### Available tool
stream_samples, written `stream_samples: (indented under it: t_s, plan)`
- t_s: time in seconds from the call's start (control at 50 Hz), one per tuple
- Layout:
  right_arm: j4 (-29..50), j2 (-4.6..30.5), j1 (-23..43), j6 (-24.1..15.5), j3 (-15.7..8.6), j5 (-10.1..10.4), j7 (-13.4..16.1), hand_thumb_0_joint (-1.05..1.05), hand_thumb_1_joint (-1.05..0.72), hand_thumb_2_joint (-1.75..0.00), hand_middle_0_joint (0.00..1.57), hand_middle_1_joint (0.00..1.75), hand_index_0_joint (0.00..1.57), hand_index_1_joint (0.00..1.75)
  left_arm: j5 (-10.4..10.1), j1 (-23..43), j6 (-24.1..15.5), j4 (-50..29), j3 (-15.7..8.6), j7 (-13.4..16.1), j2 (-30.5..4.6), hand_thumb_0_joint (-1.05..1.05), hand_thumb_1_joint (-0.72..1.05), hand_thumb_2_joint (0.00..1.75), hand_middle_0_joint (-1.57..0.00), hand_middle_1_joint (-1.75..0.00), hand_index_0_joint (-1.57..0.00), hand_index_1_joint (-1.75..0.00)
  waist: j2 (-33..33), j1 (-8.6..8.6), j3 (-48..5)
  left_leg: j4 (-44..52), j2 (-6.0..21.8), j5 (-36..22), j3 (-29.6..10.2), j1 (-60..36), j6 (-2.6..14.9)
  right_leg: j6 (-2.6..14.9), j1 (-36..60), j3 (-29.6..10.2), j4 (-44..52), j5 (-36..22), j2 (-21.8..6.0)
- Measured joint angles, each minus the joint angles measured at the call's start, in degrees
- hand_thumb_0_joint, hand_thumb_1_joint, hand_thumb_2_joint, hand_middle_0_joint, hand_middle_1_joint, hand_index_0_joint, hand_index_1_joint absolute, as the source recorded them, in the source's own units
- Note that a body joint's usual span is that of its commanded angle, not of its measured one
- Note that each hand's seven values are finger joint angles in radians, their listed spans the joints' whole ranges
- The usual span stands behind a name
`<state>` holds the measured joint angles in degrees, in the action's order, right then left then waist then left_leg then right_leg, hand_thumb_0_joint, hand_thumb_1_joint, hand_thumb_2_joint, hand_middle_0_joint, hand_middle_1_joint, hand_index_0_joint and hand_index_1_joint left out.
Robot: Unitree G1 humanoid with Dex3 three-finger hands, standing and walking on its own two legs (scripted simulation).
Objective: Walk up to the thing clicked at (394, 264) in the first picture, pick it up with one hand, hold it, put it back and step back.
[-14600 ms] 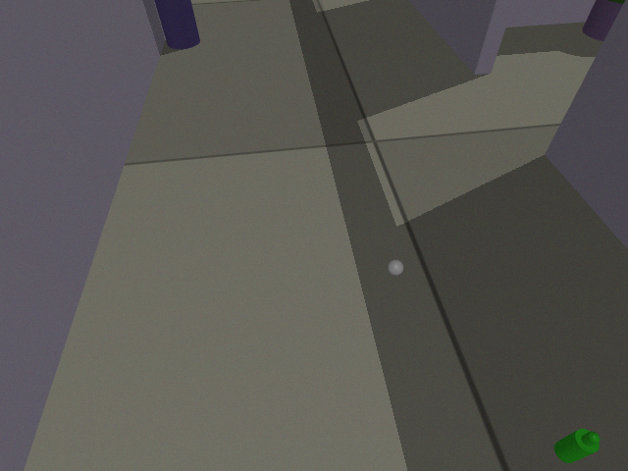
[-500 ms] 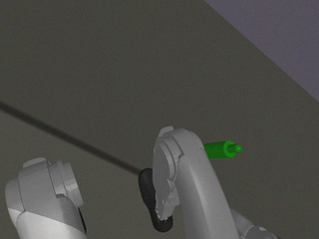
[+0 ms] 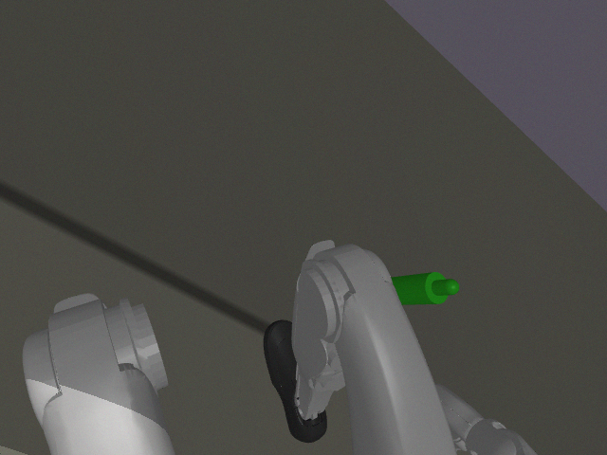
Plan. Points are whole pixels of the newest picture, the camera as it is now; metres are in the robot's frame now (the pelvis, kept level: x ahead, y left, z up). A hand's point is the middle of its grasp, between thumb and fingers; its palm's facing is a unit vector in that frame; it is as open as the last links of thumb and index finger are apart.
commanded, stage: close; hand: left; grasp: from above
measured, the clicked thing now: out of the picture +0.38 +0.40 -0.26
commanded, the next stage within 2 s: settle in 1.40 s
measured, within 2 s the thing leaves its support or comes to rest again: leaves its support in 1.74 s
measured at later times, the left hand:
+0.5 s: hand out of the picture +0.38 +0.38 -0.23, palm faces -0.38 -0.19 -0.91, open 10.7 cm
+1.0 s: hand out of the picture +0.37 +0.37 -0.24, palm faces -0.40 -0.17 -0.90, open 8.0 cm
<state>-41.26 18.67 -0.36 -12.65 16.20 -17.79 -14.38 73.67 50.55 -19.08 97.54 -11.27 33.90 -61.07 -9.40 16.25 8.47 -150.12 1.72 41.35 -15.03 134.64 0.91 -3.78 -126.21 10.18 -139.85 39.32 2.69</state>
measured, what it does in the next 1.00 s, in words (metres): stands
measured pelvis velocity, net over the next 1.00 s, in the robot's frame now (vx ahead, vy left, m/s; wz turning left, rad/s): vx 0.00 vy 0.00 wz -0.01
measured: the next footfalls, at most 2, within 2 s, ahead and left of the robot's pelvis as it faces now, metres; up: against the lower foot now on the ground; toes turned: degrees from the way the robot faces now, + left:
none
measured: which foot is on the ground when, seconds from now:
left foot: down 0.00-1.00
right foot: down 0.00-1.00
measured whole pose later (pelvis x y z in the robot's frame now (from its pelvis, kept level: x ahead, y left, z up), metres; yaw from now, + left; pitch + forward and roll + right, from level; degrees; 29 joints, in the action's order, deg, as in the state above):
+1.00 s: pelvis +0.00 +0.00 +0.00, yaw -1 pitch +23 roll -15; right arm -42.4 18.3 0.6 -12.3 16.2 -19.1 -15.0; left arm 77.1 47.2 -21.1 95.1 -10.4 39.4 -57.8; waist -9.3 15.7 7.7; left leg -150.6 2.1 41.4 -15.5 134.1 1.1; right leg -3.8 -125.8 10.5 -139.7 38.6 3.4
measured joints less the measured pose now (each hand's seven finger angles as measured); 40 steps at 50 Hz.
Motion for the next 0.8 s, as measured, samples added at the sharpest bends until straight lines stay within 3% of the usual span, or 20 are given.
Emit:
stream_samples:
  t_s: [0.08,0.18,0.28,0.38,0.42,0.52,0.64,0.7,0.8]
  plan:
    - [-0.1,-0.5,0.4,0.3,0.5,-0.2,-0.1,0.0,-0.89,-0.89,0.2,0.29,0.2,0.3,0.7,-0.8,-1.5,-0.9,0.0,0.3,0.4,0.0,-0.21,0.76,-0.26,-0.9,-0.29,-0.86,-0.2,-0.17,0.3,-0.2,0.0,0.2,-0.2,-0.4,-0.05,-0.06,0.4,0.1,0.0,0.1,0.1]
    - [-0.5,-0.8,0.8,0.3,0.7,-0.9,-0.4,0.0,-0.88,-0.89,0.2,0.3,0.2,0.3,2.0,-1.6,-2.3,-1.7,0.5,2.7,1.6,0.0,-0.15,0.74,-0.3,-0.87,-0.34,-0.84,-0.2,-0.19,-0.1,-0.4,0.2,0.5,-0.5,-0.9,-0.22,0.08,0.6,0.3,-0.1,0.0,0.3]
    - [-1.4,-0.3,0.9,-0.1,0.1,-1.0,-0.6,0.0,-0.88,-0.89,0.2,0.29,0.2,0.3,2.9,-1.7,-0.9,-1.7,1.1,5.4,3.4,0.0,-0.09,0.71,-0.34,-0.84,-0.38,-0.81,0.4,-0.19,-1.1,-0.5,0.5,0.4,-0.5,-0.5,-0.04,0.14,0.1,0.3,0.0,-0.4,0.6]
    - [-1.7,0.6,0.5,-1.0,-0.7,-0.3,-0.8,0.0,-0.88,-0.89,0.2,0.29,0.2,0.3,1.9,-0.4,1.7,-0.8,1.8,6.4,3.9,0.0,-0.03,0.66,-0.38,-0.8,-0.42,-0.76,0.8,-0.11,-1.5,-0.3,0.8,0.0,0.0,0.3,0.36,-0.01,-0.8,0.0,0.1,-0.9,0.8]
    - [-1.7,0.9,0.3,-1.3,-0.9,-0.1,-0.9,0.0,-0.88,-0.89,0.2,0.29,0.2,0.3,0.9,0.4,2.5,-0.1,1.7,6.0,3.7,0.0,-0.02,0.63,-0.39,-0.78,-0.44,-0.74,0.9,-0.03,-1.5,-0.2,0.7,-0.2,0.1,0.6,0.43,-0.02,-1.1,-0.1,0.2,-1.0,0.7]
    - [-0.3,1.3,-0.6,-1.5,-1.0,0.5,-0.6,0.0,-0.88,-0.89,0.2,0.29,0.2,0.3,-0.3,1.2,3.4,1.2,-1.0,3.5,1.1,0.0,0.03,0.58,-0.43,-0.75,-0.48,-0.71,0.6,0.71,-0.7,0.1,0.5,-0.4,0.1,0.7,0.26,-0.01,-1.1,-0.1,0.3,-0.9,0.5]
    - [-0.5,1.0,-1.2,-0.7,-0.5,0.5,-0.4,0.0,-0.88,-0.89,0.2,0.29,0.2,0.3,-2.1,0.5,2.0,0.2,-0.5,-1.1,-0.5,0.0,0.1,0.53,-0.48,-0.72,-0.54,-0.67,0.3,0.59,0.3,0.3,0.0,-0.1,0.0,0.3,-0.17,0.02,-0.5,0.0,0.3,-0.2,0.1]
    - [-0.5,0.6,-1.0,0.0,0.2,0.4,-0.2,0.0,-0.88,-0.89,0.2,0.29,0.2,0.3,-2.0,-0.3,-0.1,-1.1,-0.2,-2.3,-0.7,0.0,0.14,0.51,-0.51,-0.71,-0.57,-0.66,0.1,0.27,1.0,0.3,-0.1,0.2,-0.3,-0.2,-0.28,0.01,0.1,0.2,0.4,0.1,0.0]
    - [-0.4,-0.2,-0.5,1.1,1.0,-0.3,-0.1,0.0,-0.88,-0.89,0.2,0.29,0.2,0.3,-0.8,-1.8,-2.9,-2.6,-0.2,-1.0,-0.5,0.0,0.22,0.5,-0.56,-0.69,-0.62,-0.64,-0.1,-0.13,1.1,0.1,0.0,0.6,-0.6,-1.0,-0.31,0.04,0.9,0.5,0.4,0.2,0.2]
